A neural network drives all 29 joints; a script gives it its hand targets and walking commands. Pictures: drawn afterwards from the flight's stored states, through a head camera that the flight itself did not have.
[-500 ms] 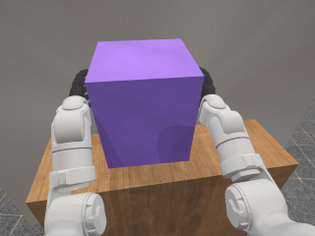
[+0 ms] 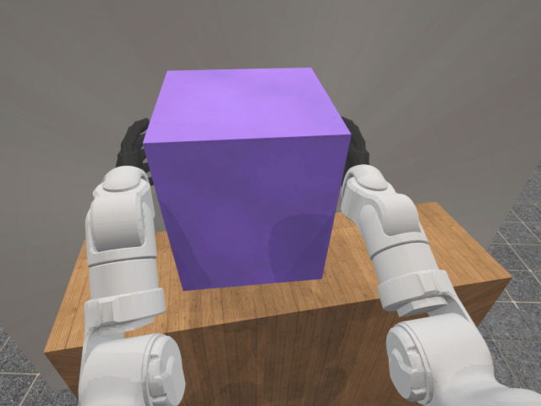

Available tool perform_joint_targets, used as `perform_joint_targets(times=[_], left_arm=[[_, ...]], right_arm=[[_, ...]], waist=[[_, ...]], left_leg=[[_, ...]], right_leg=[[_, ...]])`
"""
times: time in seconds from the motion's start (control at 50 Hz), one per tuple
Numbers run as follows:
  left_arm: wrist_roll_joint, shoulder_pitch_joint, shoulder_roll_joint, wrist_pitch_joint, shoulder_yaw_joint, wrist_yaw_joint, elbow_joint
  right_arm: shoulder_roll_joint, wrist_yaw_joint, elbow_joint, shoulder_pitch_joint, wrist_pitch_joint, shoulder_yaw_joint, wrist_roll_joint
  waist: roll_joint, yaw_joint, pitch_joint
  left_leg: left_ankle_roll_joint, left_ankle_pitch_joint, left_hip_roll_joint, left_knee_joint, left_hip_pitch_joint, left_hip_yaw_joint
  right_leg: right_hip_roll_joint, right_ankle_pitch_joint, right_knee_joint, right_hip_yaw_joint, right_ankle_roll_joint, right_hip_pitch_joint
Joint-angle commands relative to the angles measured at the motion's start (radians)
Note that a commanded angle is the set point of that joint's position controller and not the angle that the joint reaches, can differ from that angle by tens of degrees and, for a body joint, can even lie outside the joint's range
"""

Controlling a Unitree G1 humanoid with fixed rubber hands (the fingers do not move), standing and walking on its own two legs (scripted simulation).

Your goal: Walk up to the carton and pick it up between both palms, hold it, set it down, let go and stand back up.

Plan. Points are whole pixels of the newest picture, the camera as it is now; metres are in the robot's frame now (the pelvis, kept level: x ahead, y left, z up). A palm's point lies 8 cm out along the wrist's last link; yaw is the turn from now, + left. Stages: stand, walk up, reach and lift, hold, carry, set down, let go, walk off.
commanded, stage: hold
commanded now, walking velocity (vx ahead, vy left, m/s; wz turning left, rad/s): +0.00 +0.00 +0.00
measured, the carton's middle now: (247, 178) +0.39 +0.01 +0.21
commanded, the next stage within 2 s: none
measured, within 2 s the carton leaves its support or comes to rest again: neither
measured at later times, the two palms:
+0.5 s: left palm (145, 172) +0.36 +0.15 +0.25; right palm (360, 175) +0.37 -0.15 +0.23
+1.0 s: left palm (139, 176) +0.36 +0.16 +0.24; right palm (354, 173) +0.37 -0.14 +0.23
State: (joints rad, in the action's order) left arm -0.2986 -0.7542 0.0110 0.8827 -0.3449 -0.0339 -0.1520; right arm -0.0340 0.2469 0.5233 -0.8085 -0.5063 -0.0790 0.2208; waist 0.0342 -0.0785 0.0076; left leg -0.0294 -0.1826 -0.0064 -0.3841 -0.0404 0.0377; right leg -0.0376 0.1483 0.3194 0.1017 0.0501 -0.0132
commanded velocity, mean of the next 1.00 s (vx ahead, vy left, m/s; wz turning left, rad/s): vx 0.00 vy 0.00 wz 0.00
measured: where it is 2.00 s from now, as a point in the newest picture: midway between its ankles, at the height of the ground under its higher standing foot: outside the picture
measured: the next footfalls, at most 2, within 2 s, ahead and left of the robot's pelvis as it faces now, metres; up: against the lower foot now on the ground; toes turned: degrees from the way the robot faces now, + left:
none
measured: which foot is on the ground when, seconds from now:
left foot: down 0.00-1.00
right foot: down 0.00-1.00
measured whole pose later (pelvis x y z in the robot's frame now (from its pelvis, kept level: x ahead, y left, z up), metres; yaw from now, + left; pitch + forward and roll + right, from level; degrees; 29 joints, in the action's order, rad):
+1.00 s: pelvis +0.00 -0.01 +0.00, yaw +1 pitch -8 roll -1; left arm -0.28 -0.73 0.01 0.88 -0.34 -0.03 -0.13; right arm -0.03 0.25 0.49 -0.79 -0.52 -0.08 0.22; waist 0.02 -0.09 0.01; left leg -0.02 -0.17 -0.01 -0.37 -0.06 0.02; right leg -0.03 0.15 0.32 0.12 0.05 -0.03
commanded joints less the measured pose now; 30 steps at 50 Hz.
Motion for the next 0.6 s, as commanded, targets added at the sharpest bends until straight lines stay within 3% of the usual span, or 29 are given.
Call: perform_joint_targets(times=[0.0, 0.14, 0.16, 0.24, 0.32, 0.4, 0.46, 0.58], left_arm=[[0.193, -0.814, -0.534, -0.079, 0.508, -0.123, 0.126], [0.197, -0.821, -0.537, -0.084, 0.511, -0.123, 0.119], [0.202, -0.813, -0.551, -0.089, 0.521, -0.122, 0.126], [0.211, -0.834, -0.557, -0.105, 0.526, -0.118, 0.118], [0.214, -0.835, -0.556, -0.115, 0.517, -0.108, 0.121], [0.212, -0.792, -0.54, -0.111, 0.503, -0.104, 0.139], [0.196, -0.767, -0.521, -0.104, 0.481, -0.108, 0.131], [0.208, -0.801, -0.527, -0.098, 0.497, -0.11, 0.152]], right_arm=[[0.582, -0.131, -0.307, -0.944, 0.069, 0.357, 0.117], [0.585, -0.13, -0.3, -0.946, 0.072, 0.349, 0.112], [0.564, -0.13, -0.288, -0.925, 0.071, 0.332, 0.112], [0.557, -0.14, -0.257, -0.902, 0.07, 0.316, 0.099], [0.575, -0.146, -0.288, -0.931, 0.075, 0.338, 0.107], [0.594, -0.135, -0.348, -0.94, 0.076, 0.397, 0.138], [0.601, -0.124, -0.359, -0.932, 0.068, 0.419, 0.146], [0.609, -0.125, -0.36, -0.939, 0.063, 0.41, 0.145]], waist=[[-0.084, -0.01, 0.423], [-0.089, -0.019, 0.434], [-0.131, -0.037, 0.425], [-0.131, -0.053, 0.411], [-0.099, -0.031, 0.444], [-0.05, -0.009, 0.499], [-0.026, 0.006, 0.474], [-0.044, 0.01, 0.472]], left_leg=[[0.033, 0.177, -0.005, 0.068, 0.022, -0.036], [0.035, 0.171, -0.008, 0.067, 0.018, -0.039], [0.044, 0.162, -0.007, 0.075, 0.005, -0.042], [0.05, 0.138, -0.002, 0.087, -0.003, -0.05], [0.041, 0.162, -0.005, 0.085, -0.002, -0.048], [0.031, 0.243, -0.018, 0.06, 0.022, -0.047], [0.019, 0.217, -0.022, 0.069, 0.005, -0.041], [0.017, 0.167, -0.022, 0.08, -0.008, -0.037]], right_leg=[[-0.003, -0.1, -0.034, -0.06, -0.08, 0.128], [0.001, -0.111, -0.031, -0.06, -0.082, 0.136], [-0.002, -0.111, -0.025, -0.048, -0.086, 0.138], [0.0, -0.089, -0.027, -0.043, -0.085, 0.119], [-0.002, -0.118, -0.021, -0.043, -0.091, 0.138], [-0.005, -0.232, -0.013, -0.052, -0.106, 0.177], [-0.003, -0.243, -0.018, -0.057, -0.115, 0.19], [0.0, -0.187, -0.023, -0.06, -0.108, 0.164]])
